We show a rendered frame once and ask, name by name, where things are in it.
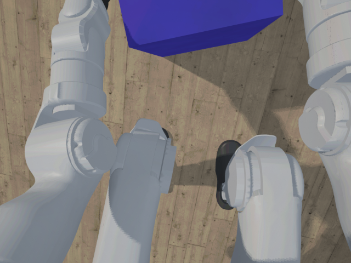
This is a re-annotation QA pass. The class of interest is robot right forearm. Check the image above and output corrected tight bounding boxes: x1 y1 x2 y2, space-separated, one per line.
298 0 351 89

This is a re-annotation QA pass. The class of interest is carton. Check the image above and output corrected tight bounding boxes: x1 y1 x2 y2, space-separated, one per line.
119 0 283 57

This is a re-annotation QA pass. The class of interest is left robot upper arm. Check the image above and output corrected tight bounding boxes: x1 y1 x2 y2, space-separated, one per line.
0 116 117 263

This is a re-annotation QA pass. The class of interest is right robot upper arm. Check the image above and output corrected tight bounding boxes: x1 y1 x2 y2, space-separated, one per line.
298 82 351 251

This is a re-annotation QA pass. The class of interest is right robot foot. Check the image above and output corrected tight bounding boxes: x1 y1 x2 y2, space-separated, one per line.
216 140 241 210

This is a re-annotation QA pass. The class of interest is robot left forearm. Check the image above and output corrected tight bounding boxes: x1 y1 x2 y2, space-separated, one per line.
31 0 111 132

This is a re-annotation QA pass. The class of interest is left robot shin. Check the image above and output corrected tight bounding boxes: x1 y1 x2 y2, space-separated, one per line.
110 118 167 176

